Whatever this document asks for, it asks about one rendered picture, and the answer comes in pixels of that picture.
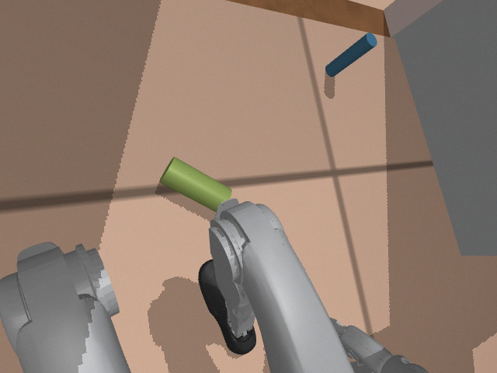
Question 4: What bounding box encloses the right robot hand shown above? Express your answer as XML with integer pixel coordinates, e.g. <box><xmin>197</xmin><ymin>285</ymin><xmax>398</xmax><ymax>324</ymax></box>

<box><xmin>329</xmin><ymin>317</ymin><xmax>394</xmax><ymax>373</ymax></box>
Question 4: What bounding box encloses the right robot foot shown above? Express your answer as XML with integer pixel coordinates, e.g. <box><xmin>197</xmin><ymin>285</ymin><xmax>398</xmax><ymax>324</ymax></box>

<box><xmin>199</xmin><ymin>260</ymin><xmax>256</xmax><ymax>354</ymax></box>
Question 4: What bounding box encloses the right robot arm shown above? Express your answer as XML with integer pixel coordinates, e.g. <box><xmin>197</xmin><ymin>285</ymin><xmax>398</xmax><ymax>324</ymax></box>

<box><xmin>381</xmin><ymin>355</ymin><xmax>429</xmax><ymax>373</ymax></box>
